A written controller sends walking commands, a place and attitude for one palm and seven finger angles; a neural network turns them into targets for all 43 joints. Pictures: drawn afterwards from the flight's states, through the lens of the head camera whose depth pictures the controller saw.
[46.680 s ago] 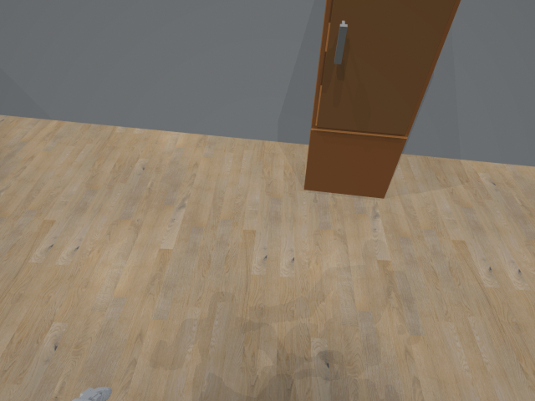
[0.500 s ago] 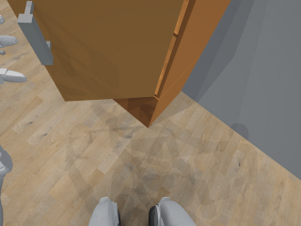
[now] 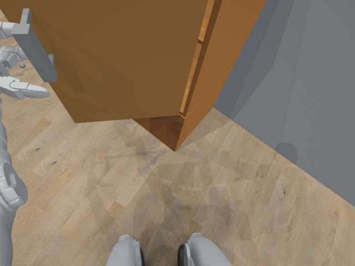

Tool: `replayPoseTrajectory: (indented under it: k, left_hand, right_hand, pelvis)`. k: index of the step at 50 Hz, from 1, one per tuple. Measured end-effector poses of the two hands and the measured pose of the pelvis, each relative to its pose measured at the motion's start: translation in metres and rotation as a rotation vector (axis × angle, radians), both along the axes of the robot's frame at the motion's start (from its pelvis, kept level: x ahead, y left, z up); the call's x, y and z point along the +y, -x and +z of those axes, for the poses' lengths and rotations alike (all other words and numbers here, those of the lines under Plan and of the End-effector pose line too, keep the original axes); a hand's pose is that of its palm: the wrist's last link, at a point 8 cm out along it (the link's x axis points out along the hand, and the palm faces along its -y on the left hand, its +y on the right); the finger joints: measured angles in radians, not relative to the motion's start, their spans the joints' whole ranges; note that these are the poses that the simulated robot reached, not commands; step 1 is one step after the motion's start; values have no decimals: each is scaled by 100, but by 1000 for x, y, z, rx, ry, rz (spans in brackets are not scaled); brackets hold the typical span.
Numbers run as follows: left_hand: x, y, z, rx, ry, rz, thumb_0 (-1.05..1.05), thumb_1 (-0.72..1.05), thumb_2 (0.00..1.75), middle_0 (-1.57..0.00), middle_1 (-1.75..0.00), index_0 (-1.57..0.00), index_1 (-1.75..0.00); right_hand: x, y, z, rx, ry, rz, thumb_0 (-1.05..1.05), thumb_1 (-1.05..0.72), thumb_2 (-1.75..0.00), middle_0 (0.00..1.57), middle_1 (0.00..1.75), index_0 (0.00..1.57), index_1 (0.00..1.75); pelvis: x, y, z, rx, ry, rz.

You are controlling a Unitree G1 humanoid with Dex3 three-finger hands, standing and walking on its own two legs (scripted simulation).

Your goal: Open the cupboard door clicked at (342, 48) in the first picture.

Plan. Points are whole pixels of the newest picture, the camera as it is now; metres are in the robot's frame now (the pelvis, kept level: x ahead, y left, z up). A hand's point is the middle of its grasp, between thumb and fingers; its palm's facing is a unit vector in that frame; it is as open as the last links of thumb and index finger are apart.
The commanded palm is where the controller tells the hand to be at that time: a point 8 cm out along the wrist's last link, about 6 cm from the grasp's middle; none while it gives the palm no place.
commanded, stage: slide the fingers in behind the handle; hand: left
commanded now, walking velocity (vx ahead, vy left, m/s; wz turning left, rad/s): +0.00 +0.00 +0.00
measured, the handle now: (39, 47) +0.56 +0.24 +0.09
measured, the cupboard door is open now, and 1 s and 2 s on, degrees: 47 47 48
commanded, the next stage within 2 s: close the thumb around the handle in 1.28 s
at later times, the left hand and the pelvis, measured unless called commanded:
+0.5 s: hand (36, 67) +0.50 +0.24 +0.09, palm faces +0.07 -1.00 -0.01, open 14.0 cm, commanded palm +0.49 +0.28 +0.09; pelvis +0.00 -0.01 +0.00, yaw +1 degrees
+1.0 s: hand (49, 66) +0.50 +0.21 +0.09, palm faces +0.09 -1.00 -0.01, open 14.1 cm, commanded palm +0.48 +0.25 +0.09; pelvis +0.00 -0.01 +0.00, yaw +1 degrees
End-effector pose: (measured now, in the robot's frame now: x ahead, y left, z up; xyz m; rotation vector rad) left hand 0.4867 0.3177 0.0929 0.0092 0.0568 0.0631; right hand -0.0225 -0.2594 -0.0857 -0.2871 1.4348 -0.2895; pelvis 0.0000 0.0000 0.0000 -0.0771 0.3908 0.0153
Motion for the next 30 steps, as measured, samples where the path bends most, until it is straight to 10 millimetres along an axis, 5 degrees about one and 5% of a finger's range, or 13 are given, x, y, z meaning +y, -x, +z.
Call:
replayPoseTrajectory:
  k: [30]
  left_hand:
    - [-31, 8, 0, -18, 5, -3, -2, -50, 30, -30, -120, -30, -120]
  right_hand:
    - [-15, -23, -3, -67, -9, 21, 0, -91, -90, 21, 30, 20, 30]
  pelvis:
    - [-10, -2, 2, -24, -12, 8]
